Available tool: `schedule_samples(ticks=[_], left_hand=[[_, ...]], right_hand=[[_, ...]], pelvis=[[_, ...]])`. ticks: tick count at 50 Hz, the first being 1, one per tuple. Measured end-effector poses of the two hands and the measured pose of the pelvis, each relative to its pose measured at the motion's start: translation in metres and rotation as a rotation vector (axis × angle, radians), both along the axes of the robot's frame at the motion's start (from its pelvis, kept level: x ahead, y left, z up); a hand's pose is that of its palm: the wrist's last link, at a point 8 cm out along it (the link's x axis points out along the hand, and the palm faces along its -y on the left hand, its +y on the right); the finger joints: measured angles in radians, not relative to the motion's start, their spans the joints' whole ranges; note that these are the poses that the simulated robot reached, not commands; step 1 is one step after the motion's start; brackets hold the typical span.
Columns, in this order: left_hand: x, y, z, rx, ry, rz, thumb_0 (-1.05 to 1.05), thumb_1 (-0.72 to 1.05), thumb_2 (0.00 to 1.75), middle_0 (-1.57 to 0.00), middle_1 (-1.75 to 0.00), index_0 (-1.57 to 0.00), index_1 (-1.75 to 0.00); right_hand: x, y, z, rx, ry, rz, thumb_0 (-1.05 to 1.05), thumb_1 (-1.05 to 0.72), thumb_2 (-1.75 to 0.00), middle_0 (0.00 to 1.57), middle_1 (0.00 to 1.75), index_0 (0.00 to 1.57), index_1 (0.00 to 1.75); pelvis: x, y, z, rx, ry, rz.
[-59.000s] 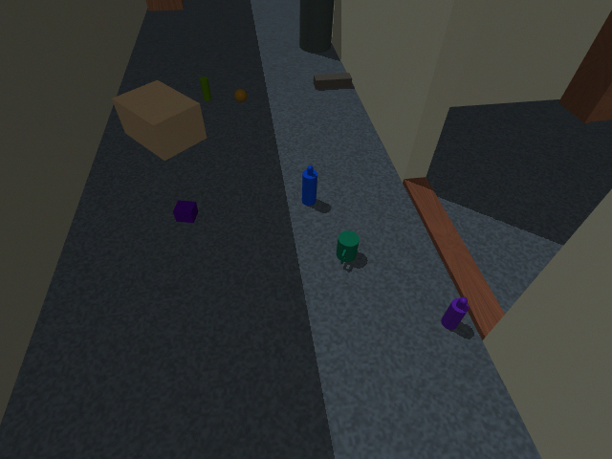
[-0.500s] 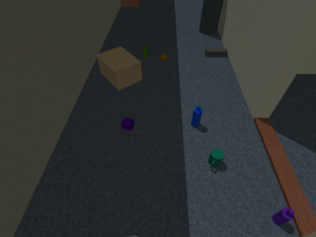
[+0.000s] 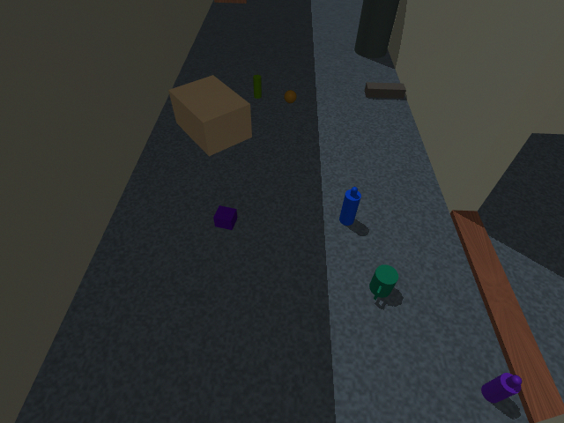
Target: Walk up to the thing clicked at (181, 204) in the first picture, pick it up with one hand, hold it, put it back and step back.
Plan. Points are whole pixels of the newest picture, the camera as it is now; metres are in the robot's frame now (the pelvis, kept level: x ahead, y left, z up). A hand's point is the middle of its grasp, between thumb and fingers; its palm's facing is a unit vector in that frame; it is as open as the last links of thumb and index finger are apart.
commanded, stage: step back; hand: left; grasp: from above
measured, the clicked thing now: (225, 217) +1.07 +0.23 -0.73
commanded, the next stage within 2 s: stand in 0.34 s
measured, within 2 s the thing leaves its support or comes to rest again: neither
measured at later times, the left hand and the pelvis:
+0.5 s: hand out of the picture +0.14 +0.26 -0.14, palm faces +0.01 -0.94 -0.33, open 7.3 cm; pelvis +0.04 +0.01 +0.02, yaw +1 degrees
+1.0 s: hand out of the picture +0.07 +0.25 -0.14, palm faces +0.00 -0.94 -0.34, open 7.3 cm; pelvis +0.01 +0.00 +0.02, yaw +1 degrees
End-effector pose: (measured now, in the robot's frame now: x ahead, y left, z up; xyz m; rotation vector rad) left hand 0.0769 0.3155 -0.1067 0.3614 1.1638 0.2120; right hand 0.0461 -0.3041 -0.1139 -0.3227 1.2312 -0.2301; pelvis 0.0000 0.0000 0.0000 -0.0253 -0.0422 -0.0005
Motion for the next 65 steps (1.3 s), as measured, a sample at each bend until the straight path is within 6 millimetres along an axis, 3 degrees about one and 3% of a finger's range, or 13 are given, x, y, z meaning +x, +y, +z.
schedule_samples(ticks=[9,15,19,25,32,47,55,65], left_hand=[[0.038,-0.015,0.003,-0.041,-0.037,0.019,0.01,0.91,0.89,-0.21,-0.30,-0.21,-0.30],[0.060,-0.014,0.002,-0.051,-0.069,0.028,0.01,0.91,0.89,-0.21,-0.30,-0.21,-0.30],[0.063,-0.011,0.003,-0.050,-0.064,0.036,0.01,0.91,0.89,-0.21,-0.30,-0.21,-0.30],[0.053,-0.012,0.003,-0.056,-0.009,0.035,0.01,0.91,0.89,-0.20,-0.30,-0.21,-0.30],[0.033,-0.015,0.004,-0.062,0.034,0.040,0.01,0.91,0.89,-0.20,-0.30,-0.21,-0.30],[-0.005,-0.019,0.007,-0.049,0.089,0.057,0.01,0.91,0.89,-0.20,-0.30,-0.21,-0.30],[-0.011,-0.022,0.009,-0.042,0.091,0.054,0.01,0.91,0.89,-0.20,-0.30,-0.21,-0.30],[-0.007,-0.027,0.008,-0.048,0.085,0.044,0.01,0.91,0.89,-0.20,-0.30,-0.21,-0.30]], right_hand=[[0.047,0.007,0.000,0.016,-0.016,0.037,0.01,-0.91,-0.90,0.21,0.29,0.20,0.30],[0.078,0.013,0.007,0.008,-0.049,0.059,0.01,-0.91,-0.90,0.21,0.30,0.20,0.30],[0.094,0.017,0.012,0.006,-0.075,0.067,0.01,-0.91,-0.90,0.21,0.30,0.20,0.30],[0.105,0.021,0.020,0.015,-0.105,0.076,0.01,-0.91,-0.90,0.21,0.30,0.20,0.30],[0.097,0.021,0.021,0.022,-0.095,0.070,0.01,-0.90,-0.90,0.21,0.30,0.20,0.30],[0.050,0.011,0.012,0.039,-0.003,0.048,0.01,-0.91,-0.90,0.21,0.30,0.20,0.30],[0.034,0.005,0.009,0.041,0.024,0.038,0.01,-0.91,-0.90,0.21,0.30,0.20,0.30],[0.028,-0.001,0.010,0.035,0.037,0.037,0.01,-0.91,-0.90,0.21,0.29,0.20,0.30]], pelvis=[[0.026,0.002,0.005,0.019,0.014,0.015],[0.034,0.003,0.007,0.017,0.016,0.022],[0.036,0.005,0.009,0.018,0.012,0.018],[0.035,0.006,0.015,0.018,0.004,0.011],[0.029,0.005,0.019,0.019,-0.005,0.009],[0.015,-0.002,0.021,0.023,-0.005,0.016],[0.011,-0.007,0.021,0.022,-0.002,0.017],[0.012,-0.010,0.021,0.020,0.005,0.016]])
